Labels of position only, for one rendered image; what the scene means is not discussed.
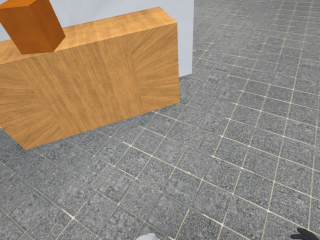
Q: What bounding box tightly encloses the right robot hand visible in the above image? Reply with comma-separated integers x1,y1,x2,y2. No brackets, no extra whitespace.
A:
290,227,319,240

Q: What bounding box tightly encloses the pedestal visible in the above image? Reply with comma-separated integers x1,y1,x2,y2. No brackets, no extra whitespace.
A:
0,6,180,150

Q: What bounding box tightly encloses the carton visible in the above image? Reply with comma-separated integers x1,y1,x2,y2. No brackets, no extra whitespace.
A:
0,0,66,55

